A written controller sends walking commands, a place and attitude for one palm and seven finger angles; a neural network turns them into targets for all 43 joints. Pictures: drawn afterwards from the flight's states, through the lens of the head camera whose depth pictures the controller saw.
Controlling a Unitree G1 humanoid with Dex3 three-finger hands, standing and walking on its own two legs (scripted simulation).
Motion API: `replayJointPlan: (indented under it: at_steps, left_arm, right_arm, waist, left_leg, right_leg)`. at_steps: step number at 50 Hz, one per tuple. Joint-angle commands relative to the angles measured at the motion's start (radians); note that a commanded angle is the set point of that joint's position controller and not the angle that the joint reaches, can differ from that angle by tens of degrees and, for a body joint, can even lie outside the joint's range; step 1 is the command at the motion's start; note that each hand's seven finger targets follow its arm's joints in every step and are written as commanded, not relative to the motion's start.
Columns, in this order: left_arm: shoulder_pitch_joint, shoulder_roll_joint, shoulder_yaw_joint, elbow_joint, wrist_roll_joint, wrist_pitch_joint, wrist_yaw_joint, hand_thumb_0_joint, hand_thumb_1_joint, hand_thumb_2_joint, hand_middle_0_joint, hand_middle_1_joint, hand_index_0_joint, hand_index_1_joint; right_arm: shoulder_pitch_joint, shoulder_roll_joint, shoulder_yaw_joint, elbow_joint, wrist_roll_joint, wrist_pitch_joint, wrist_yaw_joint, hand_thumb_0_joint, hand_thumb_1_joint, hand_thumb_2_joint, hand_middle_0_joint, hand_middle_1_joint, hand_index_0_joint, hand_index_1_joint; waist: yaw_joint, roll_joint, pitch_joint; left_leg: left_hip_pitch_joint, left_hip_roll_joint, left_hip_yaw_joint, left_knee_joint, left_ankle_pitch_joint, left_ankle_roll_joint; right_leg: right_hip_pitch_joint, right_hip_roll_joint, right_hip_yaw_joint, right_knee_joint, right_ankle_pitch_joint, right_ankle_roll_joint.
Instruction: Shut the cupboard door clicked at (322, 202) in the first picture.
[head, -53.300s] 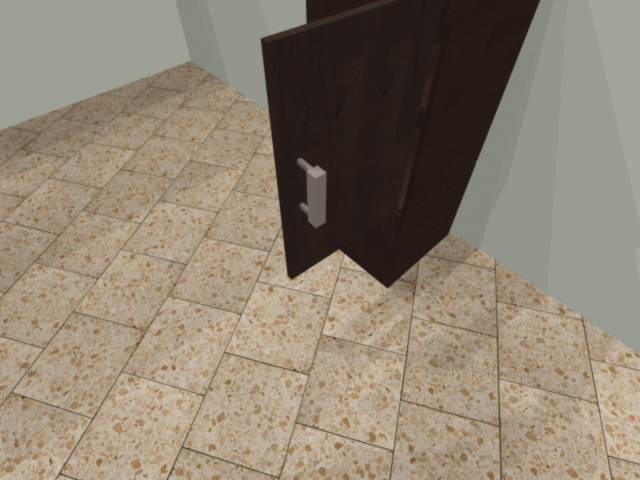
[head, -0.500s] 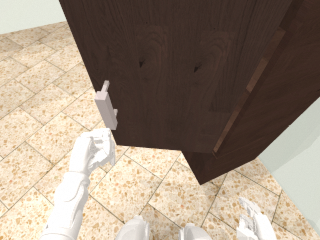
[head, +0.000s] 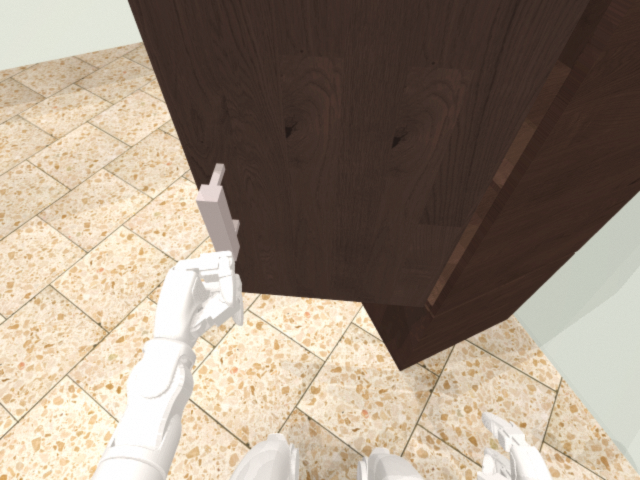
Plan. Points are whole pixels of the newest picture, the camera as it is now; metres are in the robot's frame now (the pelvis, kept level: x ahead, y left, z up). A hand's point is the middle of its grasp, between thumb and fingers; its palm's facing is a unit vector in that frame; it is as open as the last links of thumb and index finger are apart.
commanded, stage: push the door shut along its arc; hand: left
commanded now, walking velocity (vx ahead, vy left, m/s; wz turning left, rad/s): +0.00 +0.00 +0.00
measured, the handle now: (224, 213) +0.45 +0.15 +0.04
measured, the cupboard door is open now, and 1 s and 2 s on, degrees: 61 51 39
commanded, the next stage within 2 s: pull the fist back off the door in 1.94 s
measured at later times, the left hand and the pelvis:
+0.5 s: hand (252, 262) +0.37 +0.10 +0.04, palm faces -0.20 -0.98 -0.03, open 3.1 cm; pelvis +0.00 +0.00 +0.00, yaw +0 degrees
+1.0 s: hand (266, 231) +0.42 +0.09 +0.04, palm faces -0.33 -0.94 -0.06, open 3.1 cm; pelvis -0.02 +0.00 -0.01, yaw +0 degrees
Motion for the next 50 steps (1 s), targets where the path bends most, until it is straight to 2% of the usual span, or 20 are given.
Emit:
replayJointPlan:
  at_steps: [1,4,5,8,10,17,21,25,26,28,31,33,35,37,38,43,45,46,47,50]
  left_arm:
    - [-0.223,0.074,0.051,-0.145,0.009,-0.042,0.009,0.000,0.900,0.900,-1.300,-1.500,-1.300,-1.500]
    - [-0.236,0.084,0.061,-0.169,0.011,-0.031,0.013,0.000,0.900,0.900,-1.300,-1.500,-1.300,-1.500]
    - [-0.270,0.120,0.087,-0.170,0.011,-0.028,0.013,0.000,0.900,0.900,-1.300,-1.500,-1.300,-1.500]
    - [-0.384,0.133,0.093,-0.169,0.011,-0.047,0.007,0.000,0.900,0.900,-1.300,-1.500,-1.300,-1.500]
    - [-0.438,0.118,0.069,-0.156,0.005,-0.054,-0.006,0.000,0.900,0.900,-1.300,-1.500,-1.300,-1.500]
    - [-0.474,0.072,0.037,0.018,-0.006,-0.007,-0.073,0.000,0.900,0.900,-1.300,-1.500,-1.300,-1.500]
    - [-0.548,0.116,0.081,0.072,0.002,0.008,-0.081,0.000,0.900,0.900,-1.300,-1.500,-1.300,-1.500]
    - [-0.651,0.171,0.132,0.062,0.002,-0.031,-0.071,0.000,0.900,0.900,-1.300,-1.500,-1.300,-1.500]
    - [-0.667,0.131,0.088,0.069,0.012,-0.040,-0.081,0.000,0.900,0.900,-1.300,-1.500,-1.300,-1.500]
    - [-0.710,0.129,0.085,0.114,0.012,-0.043,-0.093,0.000,0.900,0.900,-1.300,-1.500,-1.300,-1.500]
    - [-0.780,0.151,0.094,0.167,0.016,-0.046,-0.109,0.000,0.900,0.900,-1.300,-1.500,-1.300,-1.500]
    - [-0.876,0.137,0.066,0.204,0.018,-0.048,-0.125,0.000,0.900,0.900,-1.300,-1.500,-1.300,-1.500]
    - [-0.936,0.153,0.074,0.236,0.018,-0.047,-0.135,0.000,0.900,0.900,-1.300,-1.500,-1.300,-1.500]
    - [-1.006,0.109,0.036,0.270,0.015,-0.049,-0.152,0.000,0.900,0.900,-1.300,-1.500,-1.300,-1.500]
    - [-1.008,0.131,0.059,0.296,0.013,-0.049,-0.156,0.000,0.900,0.900,-1.300,-1.500,-1.300,-1.500]
    - [-1.116,0.120,0.036,0.380,0.016,-0.054,-0.195,0.000,0.900,0.900,-1.300,-1.500,-1.300,-1.500]
    - [-1.163,0.157,0.064,0.398,0.011,-0.061,-0.207,0.000,0.900,0.900,-1.300,-1.500,-1.300,-1.500]
    - [-1.181,0.135,0.047,0.417,0.009,-0.060,-0.217,0.000,0.900,0.900,-1.300,-1.500,-1.300,-1.500]
    - [-1.183,0.164,0.073,0.437,0.009,-0.062,-0.219,0.000,0.900,0.900,-1.300,-1.500,-1.300,-1.500]
    - [-1.255,0.197,0.100,0.486,0.010,-0.058,-0.224,0.000,0.900,0.900,-1.300,-1.500,-1.300,-1.500]
  right_arm:
    - [-0.016,-0.132,-0.050,-0.132,0.001,-0.036,-0.003,0.000,-0.900,-0.900,0.200,0.300,0.200,0.300]
    - [-0.019,-0.130,-0.049,-0.146,0.001,-0.026,0.001,0.000,-0.900,-0.900,0.200,0.300,0.200,0.300]
    - [-0.012,-0.136,-0.049,-0.140,0.001,-0.022,-0.002,0.000,-0.900,-0.900,0.200,0.300,0.200,0.300]
    - [-0.010,-0.133,-0.048,-0.125,0.001,-0.023,-0.007,0.000,-0.900,-0.900,0.200,0.300,0.200,0.300]
    - [-0.005,-0.136,-0.045,-0.119,0.001,-0.027,-0.010,0.000,-0.900,-0.900,0.200,0.300,0.200,0.300]
    - [0.030,-0.147,-0.052,-0.097,0.009,-0.020,-0.003,0.000,-0.900,-0.900,0.200,0.300,0.200,0.300]
    - [0.047,-0.153,-0.053,-0.092,0.008,-0.006,-0.003,0.000,-0.900,-0.900,0.200,0.300,0.200,0.300]
    - [0.062,-0.155,-0.057,-0.083,0.003,-0.004,-0.002,0.000,-0.900,-0.900,0.200,0.300,0.200,0.300]
    - [0.061,-0.150,-0.055,-0.080,0.004,-0.005,0.002,0.000,-0.900,-0.900,0.200,0.300,0.200,0.300]
    - [0.072,-0.153,-0.056,-0.067,0.005,-0.001,0.003,0.000,-0.900,-0.900,0.200,0.300,0.200,0.300]
    - [0.084,-0.161,-0.057,-0.053,0.006,0.002,0.001,0.000,-0.900,-0.900,0.200,0.300,0.200,0.300]
    - [0.085,-0.162,-0.055,-0.040,0.008,0.001,-0.001,0.000,-0.900,-0.900,0.200,0.300,0.200,0.300]
    - [0.102,-0.170,-0.056,-0.030,0.007,0.000,-0.005,0.000,-0.900,-0.900,0.200,0.300,0.200,0.300]
    - [0.107,-0.168,-0.055,-0.020,0.008,-0.003,-0.004,0.000,-0.900,-0.900,0.200,0.300,0.200,0.300]
    - [0.112,-0.173,-0.058,-0.013,0.008,-0.003,-0.004,0.000,-0.900,-0.900,0.200,0.300,0.200,0.300]
    - [0.137,-0.177,-0.056,0.002,0.006,-0.002,-0.002,0.000,-0.900,-0.900,0.200,0.300,0.200,0.300]
    - [0.149,-0.183,-0.058,0.011,0.004,-0.004,-0.003,0.000,-0.900,-0.900,0.200,0.300,0.200,0.300]
    - [0.147,-0.180,-0.054,0.010,0.004,-0.004,-0.001,0.000,-0.900,-0.900,0.200,0.300,0.200,0.300]
    - [0.152,-0.185,-0.054,0.013,0.004,-0.002,-0.001,0.000,-0.900,-0.900,0.200,0.300,0.200,0.300]
    - [0.168,-0.189,-0.051,0.024,0.001,-0.002,-0.003,0.000,-0.900,-0.900,0.200,0.300,0.200,0.300]
  waist:
    - [-0.022,-0.049,-0.273]
    - [-0.007,-0.021,-0.316]
    - [-0.010,-0.013,-0.318]
    - [-0.032,-0.022,-0.322]
    - [-0.049,-0.014,-0.322]
    - [-0.056,-0.027,-0.334]
    - [-0.056,-0.037,-0.333]
    - [-0.056,-0.028,-0.376]
    - [-0.068,-0.007,-0.383]
    - [-0.083,-0.032,-0.361]
    - [-0.093,-0.020,-0.355]
    - [-0.115,-0.006,-0.329]
    - [-0.123,0.001,-0.342]
    - [-0.139,0.026,-0.367]
    - [-0.130,0.019,-0.375]
    - [-0.154,0.021,-0.402]
    - [-0.158,0.018,-0.409]
    - [-0.165,0.020,-0.407]
    - [-0.157,0.015,-0.406]
    - [-0.170,0.019,-0.395]
  left_leg:
    - [0.256,0.035,-0.121,-0.161,0.188,-0.044]
    - [0.278,0.033,-0.118,-0.165,0.214,-0.047]
    - [0.278,0.033,-0.120,-0.160,0.226,-0.047]
    - [0.285,0.038,-0.123,-0.147,0.233,-0.046]
    - [0.294,0.040,-0.129,-0.142,0.235,-0.044]
    - [0.325,0.045,-0.143,-0.151,0.265,-0.052]
    - [0.310,0.042,-0.137,-0.148,0.280,-0.050]
    - [0.307,0.038,-0.134,-0.132,0.306,-0.047]
    - [0.328,0.040,-0.133,-0.129,0.315,-0.049]
    - [0.318,0.044,-0.141,-0.129,0.284,-0.048]
    - [0.308,0.041,-0.145,-0.128,0.239,-0.044]
    - [0.295,0.040,-0.150,-0.128,0.191,-0.041]
    - [0.304,0.041,-0.160,-0.126,0.186,-0.038]
    - [0.339,0.040,-0.172,-0.126,0.186,-0.040]
    - [0.336,0.040,-0.173,-0.125,0.182,-0.040]
    - [0.336,0.040,-0.179,-0.110,0.191,-0.035]
    - [0.328,0.040,-0.179,-0.098,0.191,-0.031]
    - [0.325,0.036,-0.177,-0.098,0.194,-0.029]
    - [0.312,0.038,-0.179,-0.099,0.184,-0.031]
    - [0.280,0.037,-0.177,-0.084,0.168,-0.026]
  right_leg:
    - [0.067,-0.023,0.086,-0.163,0.215,0.024]
    - [0.088,-0.023,0.086,-0.156,0.238,0.023]
    - [0.093,-0.022,0.090,-0.155,0.251,0.021]
    - [0.075,-0.022,0.092,-0.150,0.255,0.024]
    - [0.055,-0.020,0.092,-0.149,0.253,0.023]
    - [0.028,-0.021,0.076,-0.151,0.268,0.022]
    - [0.032,-0.023,0.078,-0.148,0.285,0.020]
    - [0.054,-0.023,0.088,-0.135,0.311,0.019]
    - [0.031,-0.024,0.087,-0.132,0.313,0.021]
    - [0.006,-0.021,0.084,-0.136,0.283,0.022]
    - [-0.011,-0.019,0.089,-0.144,0.242,0.020]
    - [-0.046,-0.020,0.090,-0.151,0.198,0.020]
    - [-0.060,-0.017,0.087,-0.147,0.189,0.015]
    - [-0.093,-0.020,0.080,-0.141,0.186,0.014]
    - [-0.091,-0.018,0.082,-0.142,0.181,0.013]
    - [-0.115,-0.017,0.079,-0.133,0.183,0.011]
    - [-0.118,-0.015,0.083,-0.131,0.182,0.008]
    - [-0.117,-0.014,0.085,-0.134,0.185,0.009]
    - [-0.116,-0.014,0.085,-0.132,0.175,0.007]
    - [-0.134,-0.011,0.085,-0.122,0.160,0.005]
